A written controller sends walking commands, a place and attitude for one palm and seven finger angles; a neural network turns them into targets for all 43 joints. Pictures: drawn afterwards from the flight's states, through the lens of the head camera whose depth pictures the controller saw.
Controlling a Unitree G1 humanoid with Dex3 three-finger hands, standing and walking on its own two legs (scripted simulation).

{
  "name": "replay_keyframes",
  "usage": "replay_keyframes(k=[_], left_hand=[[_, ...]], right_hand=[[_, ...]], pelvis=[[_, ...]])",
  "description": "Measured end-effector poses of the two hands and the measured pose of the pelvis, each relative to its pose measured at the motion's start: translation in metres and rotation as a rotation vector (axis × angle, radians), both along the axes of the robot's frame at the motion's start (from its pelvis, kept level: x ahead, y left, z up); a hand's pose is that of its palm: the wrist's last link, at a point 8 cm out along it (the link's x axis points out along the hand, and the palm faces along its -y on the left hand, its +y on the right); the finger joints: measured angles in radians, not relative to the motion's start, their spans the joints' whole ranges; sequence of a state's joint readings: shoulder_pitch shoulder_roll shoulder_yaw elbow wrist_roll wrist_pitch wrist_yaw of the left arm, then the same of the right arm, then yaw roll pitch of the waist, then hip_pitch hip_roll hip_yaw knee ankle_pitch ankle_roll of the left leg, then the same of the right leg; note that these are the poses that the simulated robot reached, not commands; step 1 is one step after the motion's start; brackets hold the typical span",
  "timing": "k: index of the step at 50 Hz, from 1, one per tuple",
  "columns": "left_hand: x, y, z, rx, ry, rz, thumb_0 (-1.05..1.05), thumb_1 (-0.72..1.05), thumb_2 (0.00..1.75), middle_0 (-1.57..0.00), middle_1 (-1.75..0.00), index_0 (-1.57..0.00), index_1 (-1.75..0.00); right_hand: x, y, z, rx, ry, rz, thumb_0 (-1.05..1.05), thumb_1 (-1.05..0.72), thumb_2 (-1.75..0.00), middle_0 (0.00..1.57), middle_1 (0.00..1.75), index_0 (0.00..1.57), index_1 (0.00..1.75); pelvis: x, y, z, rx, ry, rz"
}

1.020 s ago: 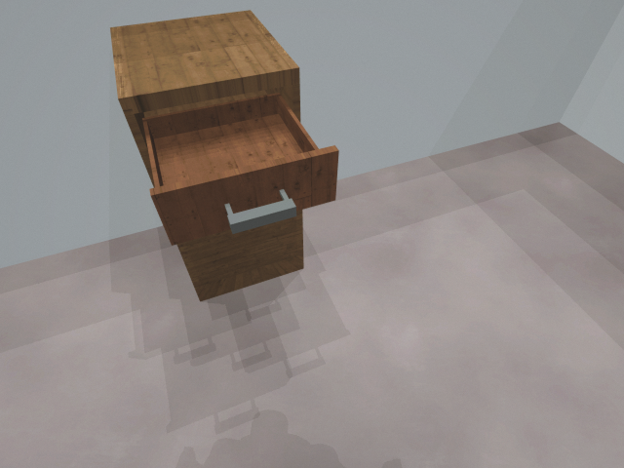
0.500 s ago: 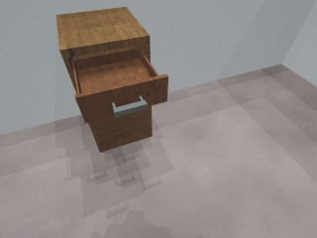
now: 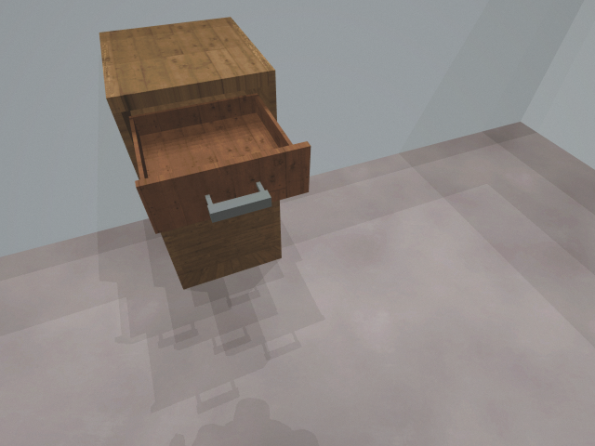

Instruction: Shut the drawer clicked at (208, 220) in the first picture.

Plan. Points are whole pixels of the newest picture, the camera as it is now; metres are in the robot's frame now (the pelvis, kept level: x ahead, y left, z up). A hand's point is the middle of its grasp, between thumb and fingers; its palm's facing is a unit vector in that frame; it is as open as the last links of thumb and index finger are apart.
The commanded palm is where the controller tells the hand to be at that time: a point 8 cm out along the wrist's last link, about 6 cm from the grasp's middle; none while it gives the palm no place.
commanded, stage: look at it before walking up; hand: left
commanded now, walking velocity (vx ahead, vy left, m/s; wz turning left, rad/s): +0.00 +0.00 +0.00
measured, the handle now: (237, 199) +0.61 +0.17 -0.06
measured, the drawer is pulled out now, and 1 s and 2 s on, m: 0.30 0.30 0.30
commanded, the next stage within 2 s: turn to face it in 0.42 s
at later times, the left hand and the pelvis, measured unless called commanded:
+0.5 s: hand out of the picture +0.07 +0.25 -0.16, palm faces -0.03 -0.94 -0.33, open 7.4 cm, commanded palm none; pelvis +0.00 +0.01 +0.00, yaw +0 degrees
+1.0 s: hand out of the picture +0.01 +0.24 -0.19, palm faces +0.20 -0.96 -0.21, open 7.4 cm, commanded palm none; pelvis -0.02 +0.03 -0.02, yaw +11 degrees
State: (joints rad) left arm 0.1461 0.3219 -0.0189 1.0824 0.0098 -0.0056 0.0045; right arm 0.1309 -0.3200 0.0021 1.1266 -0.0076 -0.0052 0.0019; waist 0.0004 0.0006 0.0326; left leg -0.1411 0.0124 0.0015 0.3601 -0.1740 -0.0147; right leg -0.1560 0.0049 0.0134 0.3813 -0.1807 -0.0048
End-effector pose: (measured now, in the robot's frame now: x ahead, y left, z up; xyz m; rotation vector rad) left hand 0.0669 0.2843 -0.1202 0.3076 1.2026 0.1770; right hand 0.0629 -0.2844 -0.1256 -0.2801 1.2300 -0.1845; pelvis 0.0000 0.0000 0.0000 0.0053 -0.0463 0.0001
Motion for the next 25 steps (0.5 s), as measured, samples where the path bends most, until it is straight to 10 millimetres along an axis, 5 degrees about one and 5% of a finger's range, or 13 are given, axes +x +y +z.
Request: replay_keyframes(k=[25], left_hand=[[-0.003,0.011,0.001,0.008,0.017,0.009,0.00,0.90,0.90,-0.20,-0.30,-0.20,-0.30]], right_hand=[[0.014,0.003,0.005,-0.014,-0.020,0.015,0.00,-0.90,-0.90,0.21,0.30,0.20,0.30]], pelvis=[[0.004,0.006,0.001,-0.001,-0.001,-0.001]])
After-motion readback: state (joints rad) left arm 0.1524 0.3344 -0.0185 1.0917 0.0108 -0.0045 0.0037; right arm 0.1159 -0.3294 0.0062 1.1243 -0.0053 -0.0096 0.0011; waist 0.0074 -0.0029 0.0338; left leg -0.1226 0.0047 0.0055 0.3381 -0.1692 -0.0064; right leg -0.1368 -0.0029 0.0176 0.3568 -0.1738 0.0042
